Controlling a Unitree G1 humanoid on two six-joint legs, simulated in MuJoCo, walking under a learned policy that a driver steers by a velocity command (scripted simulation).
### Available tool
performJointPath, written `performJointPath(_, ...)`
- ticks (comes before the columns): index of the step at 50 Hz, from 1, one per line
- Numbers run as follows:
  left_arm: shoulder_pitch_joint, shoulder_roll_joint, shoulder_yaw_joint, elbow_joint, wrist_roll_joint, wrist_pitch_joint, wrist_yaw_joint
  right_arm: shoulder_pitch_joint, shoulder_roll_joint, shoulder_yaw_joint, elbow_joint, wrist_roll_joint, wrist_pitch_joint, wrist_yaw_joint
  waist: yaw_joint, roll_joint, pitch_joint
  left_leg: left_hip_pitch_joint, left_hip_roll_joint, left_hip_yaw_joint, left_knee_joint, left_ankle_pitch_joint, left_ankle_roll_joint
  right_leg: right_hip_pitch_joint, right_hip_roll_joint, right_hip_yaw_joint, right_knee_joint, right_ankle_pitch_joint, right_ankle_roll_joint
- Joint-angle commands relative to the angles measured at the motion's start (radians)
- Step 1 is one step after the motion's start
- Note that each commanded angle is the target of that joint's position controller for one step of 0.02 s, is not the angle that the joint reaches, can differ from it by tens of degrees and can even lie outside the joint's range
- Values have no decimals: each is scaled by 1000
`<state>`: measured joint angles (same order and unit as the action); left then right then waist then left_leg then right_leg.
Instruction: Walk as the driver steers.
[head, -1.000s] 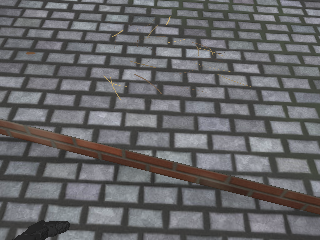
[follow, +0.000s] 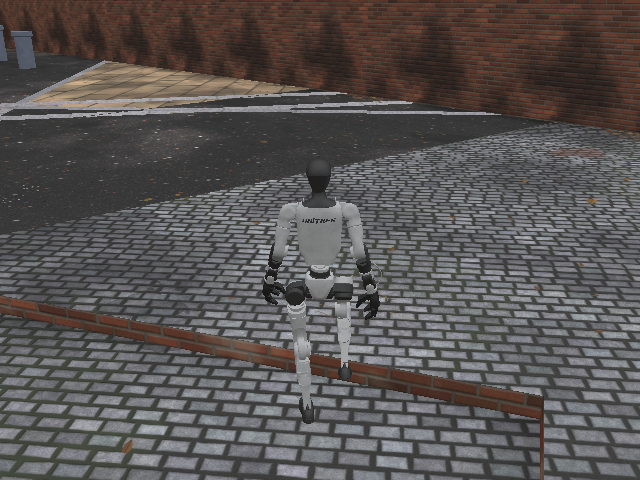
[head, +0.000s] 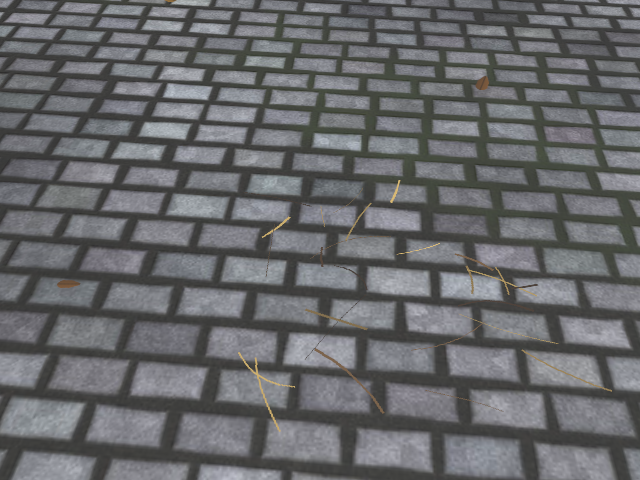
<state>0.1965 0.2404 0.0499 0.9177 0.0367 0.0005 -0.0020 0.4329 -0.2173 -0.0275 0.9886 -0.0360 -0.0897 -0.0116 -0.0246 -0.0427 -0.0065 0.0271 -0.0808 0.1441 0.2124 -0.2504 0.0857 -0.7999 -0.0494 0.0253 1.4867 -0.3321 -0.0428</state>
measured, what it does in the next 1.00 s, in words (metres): climbs, turning right: right foot 0.14 m higher, then left foot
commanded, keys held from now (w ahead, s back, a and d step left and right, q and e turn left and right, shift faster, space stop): w+e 1.00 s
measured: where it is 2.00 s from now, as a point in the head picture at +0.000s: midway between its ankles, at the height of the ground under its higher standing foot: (469, 299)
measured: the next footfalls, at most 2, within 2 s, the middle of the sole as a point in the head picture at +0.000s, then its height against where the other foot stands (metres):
right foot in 0.26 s outside the picture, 0.14 m higher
left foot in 0.76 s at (365, 349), level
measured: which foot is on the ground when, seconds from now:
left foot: down 0.00-0.28, up 0.30-0.74, down 0.76-1.00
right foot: up 0.00-0.24, down 0.26-0.78, up 0.80-1.00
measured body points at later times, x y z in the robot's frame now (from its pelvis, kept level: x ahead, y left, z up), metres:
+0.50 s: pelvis +0.34 -0.10 +0.10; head +0.36 -0.10 +0.55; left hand +0.41 +0.14 -0.05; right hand +0.48 -0.36 +0.02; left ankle +0.43 +0.08 -0.41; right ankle +0.33 -0.12 -0.60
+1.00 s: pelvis +0.68 -0.18 +0.14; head +0.69 -0.19 +0.59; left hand +0.94 -0.04 +0.04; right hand +0.55 -0.41 +0.01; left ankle +0.72 -0.08 -0.60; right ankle +0.64 -0.32 -0.50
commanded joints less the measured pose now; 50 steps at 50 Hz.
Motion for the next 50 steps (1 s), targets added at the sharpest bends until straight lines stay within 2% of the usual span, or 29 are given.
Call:
performJointPath(1, -149, -11, 0, -119, -14, -4, 30, 137, -104, -16, 20, -23, -11, -3, -17, 81, 149, 222, 428, -235, -25, 193, 160, -605, 16, 25, 537, -214, -42)
performJointPath(4, -339, -64, -38, -246, -26, -9, 42, 166, -86, 2, 59, -31, -25, -1, -26, 35, 218, 188, 417, -172, -45, 128, 88, -794, 30, 8, 587, -310, -87)
performJointPath(7, -462, -112, -93, -377, -22, -5, 21, 156, -67, 28, 104, -1, -26, -10, 9, 52, 236, -17, 321, -24, -163, 140, 26, -643, 8, -136, 269, -314, -95)
performJointPath(9, -335, -107, -112, -375, -24, 6, -11, 75, -70, 38, 84, 40, -11, -30, 74, 26, 146, -224, 270, 107, -250, 563, 47, -126, 13, -255, -88, -107, -116)
performJointPath(10, -259, -99, -107, -332, -29, 7, -23, 66, -106, 39, 43, 66, -14, -29, 80, 46, 34, -257, 302, 105, -148, 1180, 83, 164, 82, -322, -137, -31, -125)
performJointPath(12, 51, -3, -64, -246, -17, 12, -22, 18, -277, -15, -5, 72, -8, -31, 234, 223, -230, -70, 359, 76, 276, 1797, 60, 443, 187, -292, -257, -61, -151)
performJointPath(13, 175, 52, -35, -210, -19, 7, -29, 11, -321, -38, -27, 76, 1, -12, 289, 293, -317, -35, 341, 76, 566, 1781, 34, 582, 215, -167, -451, -78, -192)
performJointPath(14, 155, 176, 11, -197, -31, 1, -20, 9, -223, -25, -92, 63, -11, 12, 236, 139, -341, -353, 192, 41, 1030, 917, -34, 771, 40, 334, -688, -189, -284)
performJointPath(15, 152, 297, 57, -175, -39, 21, -3, -36, -179, -30, -151, 39, -25, 51, 181, -111, -444, -589, -27, -114, 1440, 42, -88, 880, -174, 944, -1030, 110, -362)
performJointPath(16, 93, 279, 66, -178, -34, 20, 3, -34, -140, -25, -196, 12, -34, 67, 117, -10, -436, -672, 45, -263, 1541, 90, -53, 864, -185, 979, -1079, 30, -319)
performJointPath(18, 62, 135, 36, -99, -17, -4, 12, -109, -44, -1, -228, 6, -12, 42, 41, 163, -56, -775, 108, -222, 1478, 66, -37, 507, -124, 732, -1045, -39, -240)
performJointPath(19, 130, 19, -23, -30, 47, -66, -27, -146, -29, 21, -251, -57, -8, 68, 93, 97, -23, -898, 61, -416, 1667, 115, 7, 447, -69, 585, -1013, -165, -201)
performJointPath(20, 125, -20, -33, 17, 46, -88, -42, -145, -15, 30, -268, -62, -4, 67, 18, 43, -8, -945, 83, -416, 1657, 182, 54, 356, -38, 552, -1021, -159, -178)
performJointPath(21, 95, -9, -37, 31, 45, -105, -56, -157, -2, 41, -295, -61, -4, 68, -25, 4, 1, -1032, 61, -411, 1783, 148, 77, 335, -39, 536, -1045, -42, -188)
performJointPath(23, 107, 8, -42, 79, 69, -127, -83, -195, -26, 60, -312, -46, -2, 59, -72, 78, -33, -1144, 73, -365, 1680, 200, 94, 351, 23, 323, -1021, 54, -113)
performJointPath(25, 12, 53, -32, 7, 54, -153, -88, -263, -100, 37, -339, -16, -16, 42, -86, 38, -23, -959, 126, -228, 1462, 220, 40, 204, 93, 190, -1103, 96, -79)
performJointPath(29, 242, 102, -17, 13, 40, -172, -53, -449, -69, 48, -411, 0, -31, 52, 43, 4, -47, -814, 101, -153, 1060, 237, -101, 340, 129, 178, -1112, 430, -57)
performJointPath(34, 347, 151, 21, -11, -16, -160, -107, -651, -63, 42, -470, -19, 35, 67, 71, -53, 58, -636, 54, -122, 402, 291, -149, 610, 5, 316, -1154, 631, -130)
performJointPath(37, 336, 204, 51, -11, 4, -142, -110, -512, -146, 15, -398, 16, 19, 39, 9, -28, -2, -491, 37, -123, 262, 296, -78, 787, -50, 349, -1000, 1075, -47)
performJointPath(38, 288, 190, 44, -31, 18, -143, -110, -256, -161, 4, -323, 41, -4, 22, -79, -21, -158, -151, 95, -151, 363, 373, 10, 685, -25, 326, -844, 1179, 11)
performJointPath(39, 346, 67, 9, -61, 39, -159, -98, 25, -209, -10, -244, 25, -27, 16, -105, 164, -415, 338, 253, -287, 513, 700, 189, 476, 81, 308, -570, 905, 55)
performJointPath(40, 468, -77, -42, -59, 50, -171, -92, 170, -186, -14, -204, 10, -36, 29, -116, 458, -614, 784, 543, -767, 398, 690, 488, 15, 271, 216, -125, -205, 149)
performJointPath(41, 283, 69, -2, -88, 9, -150, -105, 197, -163, -21, -182, -38, -22, 5, -184, 155, -378, 577, 518, -808, 222, 413, 328, -140, 202, 155, 29, -196, 80)
performJointPath(42, 204, 82, 7, -98, -8, -138, -93, 17, -171, -27, -195, -18, -18, -1, -115, 109, -147, 269, 496, -653, 160, 284, 240, -151, 113, 131, 65, -84, 37)
performJointPath(43, 187, 103, 9, -89, 11, -130, -70, -140, -99, -7, -225, -2, -12, -8, -59, 54, -84, 24, 454, -522, 77, 283, 204, -57, 31, 129, -61, 18, 15)
performJointPath(45, 124, 36, -15, -102, 63, -116, -65, -217, 16, 30, -225, 13, -6, -10, 8, 100, -91, -122, 393, -391, -28, 339, 185, 82, -45, 103, -198, -13, 17)
performJointPath(46, 65, 83, 17, -179, -133, -84, -21, -217, -79, -8, -216, 27, -26, 0, 7, 56, -34, -139, 352, -322, -35, 271, 120, 74, -25, 69, -131, 41, 16)
performJointPath(48, 61, 41, 1, -211, -114, -61, 7, -237, -118, -25, -187, 45, -43, 3, 43, 78, -1, -200, 350, -225, -83, 268, 97, 21, -72, 87, -196, 87, 15)
performJointPath(50, 38, 39, 1, -250, -82, -50, 10, -241, -130, -32, -175, 27, -38, 2, 61, 99, 29, -279, 325, -126, -96, 332, 93, 34, -75, 71, -301, 178, 31)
